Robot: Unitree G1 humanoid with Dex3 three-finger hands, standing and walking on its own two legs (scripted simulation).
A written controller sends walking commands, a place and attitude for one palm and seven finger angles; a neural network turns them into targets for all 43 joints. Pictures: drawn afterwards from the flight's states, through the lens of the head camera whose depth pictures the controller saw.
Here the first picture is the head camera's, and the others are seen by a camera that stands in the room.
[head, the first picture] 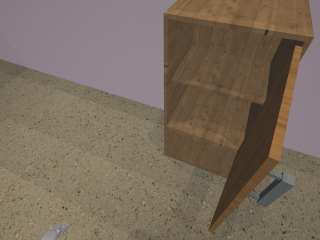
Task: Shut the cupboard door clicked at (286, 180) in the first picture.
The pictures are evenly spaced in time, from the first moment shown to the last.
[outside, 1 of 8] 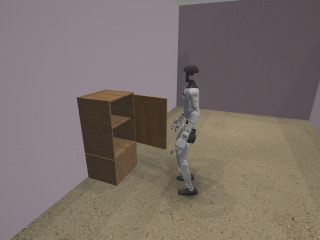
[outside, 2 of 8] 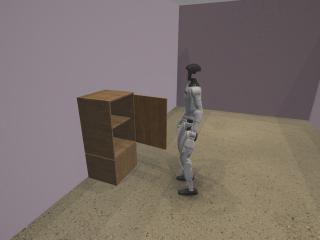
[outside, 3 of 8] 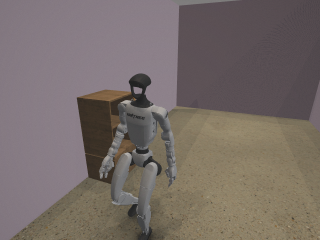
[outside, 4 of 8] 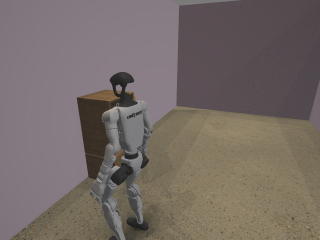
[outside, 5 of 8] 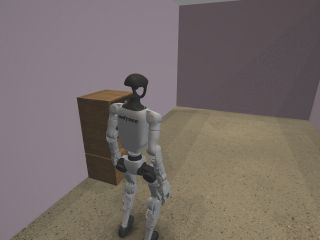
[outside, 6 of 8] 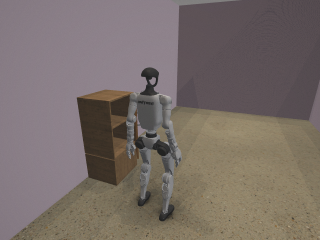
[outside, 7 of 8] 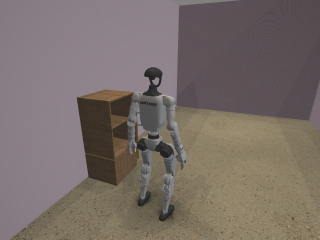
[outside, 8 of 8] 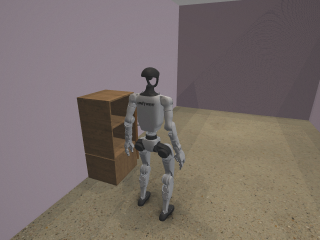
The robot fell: no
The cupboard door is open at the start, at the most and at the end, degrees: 84 84 33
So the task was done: no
